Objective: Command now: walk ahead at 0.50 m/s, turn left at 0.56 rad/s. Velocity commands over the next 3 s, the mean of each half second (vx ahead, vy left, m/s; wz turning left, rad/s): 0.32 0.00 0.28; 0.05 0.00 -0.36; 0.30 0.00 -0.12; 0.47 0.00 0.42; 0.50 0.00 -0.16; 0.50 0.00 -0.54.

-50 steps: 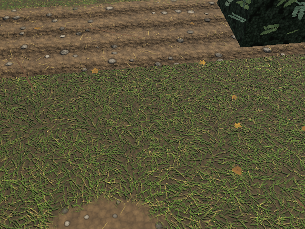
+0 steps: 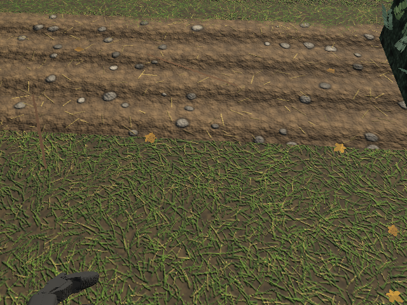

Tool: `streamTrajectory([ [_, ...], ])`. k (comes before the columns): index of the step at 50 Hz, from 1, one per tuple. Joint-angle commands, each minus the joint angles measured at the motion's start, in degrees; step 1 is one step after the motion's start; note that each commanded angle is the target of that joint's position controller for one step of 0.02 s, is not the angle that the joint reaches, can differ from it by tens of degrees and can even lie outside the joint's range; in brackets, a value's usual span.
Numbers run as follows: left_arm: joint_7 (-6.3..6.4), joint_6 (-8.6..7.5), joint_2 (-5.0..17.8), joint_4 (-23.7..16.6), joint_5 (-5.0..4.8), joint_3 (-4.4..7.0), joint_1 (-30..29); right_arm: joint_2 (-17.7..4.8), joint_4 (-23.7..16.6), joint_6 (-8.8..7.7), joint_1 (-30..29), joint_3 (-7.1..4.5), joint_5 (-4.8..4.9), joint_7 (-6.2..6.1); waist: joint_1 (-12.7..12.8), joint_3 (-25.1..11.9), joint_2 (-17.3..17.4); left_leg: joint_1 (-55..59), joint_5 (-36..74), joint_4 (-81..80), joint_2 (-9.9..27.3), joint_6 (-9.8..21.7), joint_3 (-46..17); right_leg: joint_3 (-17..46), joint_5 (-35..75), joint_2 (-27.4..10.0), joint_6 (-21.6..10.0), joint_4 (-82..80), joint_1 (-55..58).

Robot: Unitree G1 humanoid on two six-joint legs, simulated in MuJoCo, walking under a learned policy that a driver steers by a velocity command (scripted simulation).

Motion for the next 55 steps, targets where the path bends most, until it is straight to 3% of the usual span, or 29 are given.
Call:
streamTrajectory([
  [1, -0.93, -1.25, 5.77, -3.8, -0.77, 2.11, 0.6, -7.04, -4.25, 0.09, 0.81, -2.03, 0.31, -0.44, 2.94, -1.37, 5.61, -2.65, -0.77, -5.27, 13.69, 8.56, -17.29, -2.07, -4.7, 2.9, -2.23, -7.69, 14.31],
  [2, -1.05, -1.64, 6.86, -2.77, -0.64, 2.79, 4.41, -5.46, -4.67, 0.12, 0.68, -1.55, -0.01, -0.28, 4.96, -2.62, 5.9, -3.87, -1.09, -1.08, 11.7, 6.95, -16.21, -2.53, -6.46, 2.02, -4.16, -9.56, 20.62],
  [3, -0.83, -2.09, 9.07, -1.45, 0.37, 3.63, 12.37, -2.02, -5.73, -0.36, -0.61, -0.59, -0.42, 0.18, 8.44, -7.36, 3.05, -11.5, -2.97, 11.77, 8.23, 4.31, -11.37, 3.27, -7.22, -5.37, -7.83, -8.35, 34.35],
  [4, -0.89, -1.8, 14.26, 0.49, 1.89, 4.86, 20.13, 0.37, -7.39, -1.23, 4.7, 0.36, 0.34, 0.48, 7.42, -14.05, -14.74, -27.87, -14.79, 29.54, 0.93, 0.86, -1.91, 25.08, -14.28, -18.95, -16.99, -12.72, 51.48],
  [5, -1.29, -1.84, 12.31, 1.5, 0.85, 4.97, 23.32, -4.8, -7.4, -1.85, 3.54, -0.33, 0.29, 0.65, 9.0, -13.73, -16.13, -38.03, -16.42, 40.03, 4.49, -0.29, -1.39, 39.02, -28.19, -22.63, -19.94, -16.65, 53.34],
  [6, -1.17, -1.72, 9.04, 1.02, 0.7, 4.05, 21.99, -7.81, -7.29, -1.81, -1.07, -1.37, -0.21, 0.77, 10.15, -7.67, -9.51, -41.39, -11.0, 44.05, 6.24, -0.64, -2.29, 33.76, -30.9, -20.01, -18.53, -17.61, 49.3],
  [8, -1.21, -0.73, 7.06, 0.51, 1.37, 3.18, 14.84, -6.64, -7.99, -1.37, -5.95, -1.52, -1.36, 0.69, 7.01, -0.2, -4.12, -37.39, -2.22, 40.75, 8.7, -1.45, -0.33, 20.33, -15.61, -14.52, -16.19, -19.09, 35.8],
  [11, -1.93, -0.75, 4.89, 0.81, 1.48, 2.19, 9.88, -3.92, -7.17, -0.52, -3.53, -1.39, -1.52, 0.82, 2.05, -0.56, -5.16, -25.05, -1.38, 31.35, 9.18, -3.64, 3.41, 6.71, 17.73, -10.11, -15.02, -18.95, 24.92],
  [14, -1.44, -0.4, 7.61, 2.49, 0.73, 2.93, 9.47, -0.86, -6.96, -0.41, -5.85, -0.1, -2.07, 1.23, 1.75, -4.07, -5.19, -16.03, 6.49, 17.85, 9.29, -4.64, 6.48, -0.82, 28.69, -8.57, -14.82, -18.85, 22.4],
  [19, -0.67, 0.97, 8.84, 5.9, -0.63, 3.19, 13.29, -2.24, -8.03, -0.16, -12.4, 0.06, -1.74, 1.85, 4.22, -4.49, -6.6, -9.34, 13.77, 5.09, 8.64, -4.34, 7.54, -1.81, 22.14, -9.46, -14.4, -17.66, 25.28],
  [22, -0.7, 1.32, 8.38, 7.13, -1.21, 2.95, 13.4, -3.26, -7.17, -0.7, -11.32, -0.45, -2.36, 1.86, 2.98, -4.15, -5.21, -2.04, 18.22, -5.94, 7.55, -1.55, 8.71, -1.29, 15.59, -8.0, -12.24, -12.81, 26.42],
  [23, -0.76, 1.19, 7.08, 7.97, -0.8, 2.5, 15.62, -5.26, -6.74, -0.89, -10.01, -1.03, -2.89, 1.41, 3.18, -5.26, -3.3, 4.72, 27.68, -7.95, 10.42, 0.02, 5.71, -1.53, 12.15, -5.67, -10.08, -9.48, 24.38],
  [24, -1.06, 0.55, 4.8, 7.93, 0.61, 1.74, 18.46, -9.15, -6.73, -0.89, -7.37, -1.84, -3.93, 0.75, 4.33, -9.89, 2.54, 17.63, 49.59, -2.6, 18.6, 3.39, -0.69, -3.78, 0.09, -1.8, -7.07, -2.64, 16.76],
  [25, -1.26, 0.34, 1.62, 8.82, 0.82, 0.29, 22.47, -6.66, -5.79, -0.36, -6.82, -1.27, -3.54, 0.43, 4.69, -14.66, 10.4, 24.6, 52.83, -1.07, 25.78, 9.89, -5.72, -4.57, -18.36, -0.1, -4.33, 2.33, 10.63],
  [26, -1.19, 1.02, 2.97, 8.26, 0.11, 0.35, 19.52, -3.09, -5.39, 0.35, -6.28, -0.33, -3.2, 0.38, 3.39, -14.33, 12.24, 21.83, 45.37, -3.43, 27.46, 11.77, -8.7, -3.66, -28.5, -0.64, -2.98, 5.28, 9.13],
  [27, -0.81, 2.13, 5.69, 6.64, -0.58, 1.07, 14.97, -3.11, -5.35, 0.74, -7.02, -0.27, -3.34, 0.34, 2.38, -11.01, 11.11, 19.01, 38.29, -5.54, 27.15, 11.4, -9.55, -3.71, -31.24, -0.46, -2.39, 8.35, 6.17],
  [29, 0.24, 4.85, 8.55, 5.79, -0.36, 2.35, 12.06, -7.25, -5.64, 1.0, -8.66, -1.48, -3.13, -0.25, 1.79, -7.65, 9.13, 13.02, 28.58, -9.54, 28.54, 11.43, -9.66, -3.42, -33.02, -0.71, -1.39, 18.98, 3.34],
  [32, 1.09, 7.06, 7.67, 6.4, -0.5, 3.2, 14.22, -7.63, -6.01, 1.2, -14.17, -1.94, -2.62, -1.14, 4.47, -4.23, 8.81, 3.17, 18.97, -13.57, 26.23, 9.97, -3.1, -4.22, -27.91, -0.69, -0.64, 25.38, 5.4],
  [38, -0.05, 7.46, 5.13, 3.86, -0.57, 2.62, 10.12, -7.25, -3.9, 2.25, -16.07, -2.07, -2.41, -2.08, 4.29, -3.98, 10.06, 0.7, 17.14, -12.85, 24.75, 7.92, 6.31, -7.84, -19.48, -0.55, -2.32, 12.93, 12.06],
  [42, -1.74, 7.54, 6.88, 4.55, 0.18, 3.39, 14.22, -7.96, -2.9, 3.09, -16.16, -2.21, -0.4, -2.07, 6.8, -4.61, 8.17, 0.02, 9.93, -5.16, 23.91, 2.3, 9.49, -10.97, -10.3, 2.27, -6.62, -3.14, 22.47],
  [43, -1.76, 7.5, 8.77, 4.53, 0.84, 4.02, 15.0, -6.17, -1.67, 3.52, -13.24, -2.01, -0.53, -1.78, 6.15, -2.16, 1.17, -4.93, 2.04, 3.56, 20.47, -1.91, 13.65, -5.52, -4.75, 0.24, -9.15, -10.15, 25.74],
  [44, -0.68, 7.46, 16.09, 2.75, 0.77, 5.45, 14.72, -3.21, -3.48, 3.66, -12.68, -1.25, -2.65, -1.29, 3.37, 0.06, -18.11, -20.23, -15.43, 21.96, 11.8, -8.14, 19.05, 16.03, 11.18, -14.26, -16.01, -15.54, 31.19],
  [45, -1.33, 6.37, 17.84, 1.23, 2.83, 5.28, 15.95, -5.48, -6.05, 3.06, -19.73, -1.79, -2.83, -1.54, 7.43, -2.31, -16.85, -25.39, -21.76, 32.04, 7.53, -7.6, 9.25, 25.09, 10.43, -19.42, -24.37, -19.79, 28.69],
  [46, -1.71, 5.13, 16.57, 0.89, 3.54, 5.06, 14.28, -7.48, -6.1, 2.89, -20.88, -2.48, -1.84, -1.76, 6.84, -1.68, -10.78, -26.33, -17.64, 36.07, 8.58, -6.24, 5.84, 22.32, 3.66, -17.02, -23.3, -20.52, 27.68],
  [48, -1.01, 4.63, 12.84, -0.44, 0.62, 4.15, 7.85, -8.67, -3.37, 3.13, -17.34, -3.32, -1.8, -2.38, 3.74, -1.35, -5.63, -26.52, -7.77, 35.55, 10.56, -5.51, 4.26, 15.26, -2.26, -11.66, -16.44, -18.67, 28.08],
  [49, -0.58, 4.87, 11.89, -0.85, -0.04, 3.72, 6.67, -8.72, -2.99, 3.22, -16.68, -3.44, -2.13, -2.56, 3.29, -1.79, -6.08, -24.91, -4.94, 35.56, 10.5, -5.85, 4.26, 13.6, -0.88, -10.45, -15.37, -18.22, 27.09],
  [50, -0.28, 5.04, 11.15, -0.97, -0.1, 3.36, 7.22, -8.29, -2.97, 3.15, -16.42, -3.42, -2.07, -2.42, 3.11, -2.62, -5.97, -23.38, -2.91, 36.12, 9.81, -6.13, 4.35, 12.81, 0.88, -9.43, -15.14, -18.04, 26.95],
  [52, 0.01, 4.81, 10.39, -0.29, -0.54, 3.24, 10.32, -7.48, -2.77, 2.49, -15.58, -3.22, -1.71, -1.65, 3.65, -4.24, -5.27, -23.37, 1.79, 31.35, 9.61, -6.1, 4.51, 13.18, -13.06, -7.75, -15.04, -20.33, 29.67],
  [55, 0.43, 4.18, 11.29, 0.43, -0.57, 3.44, 12.55, -7.87, -3.36, 1.05, -18.1, -3.18, -1.33, -0.56, 4.89, -1.51, -7.54, -25.05, 4.57, 20.5, 9.64, -6.64, 4.08, 17.24, -24.01, -8.6, -15.78, -24.19, 32.66],
])
Next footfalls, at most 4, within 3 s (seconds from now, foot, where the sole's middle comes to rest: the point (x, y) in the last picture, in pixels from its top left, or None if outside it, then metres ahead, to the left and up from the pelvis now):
0.06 right None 0.19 -0.14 -0.77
0.46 left None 0.30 0.11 -0.77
0.86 right None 0.26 -0.15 -0.77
1.46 left None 0.40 0.06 -0.77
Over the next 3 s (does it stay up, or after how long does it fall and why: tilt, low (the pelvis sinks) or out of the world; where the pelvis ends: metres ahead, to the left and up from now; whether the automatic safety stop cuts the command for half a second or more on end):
stays up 1.12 -0.05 -0.01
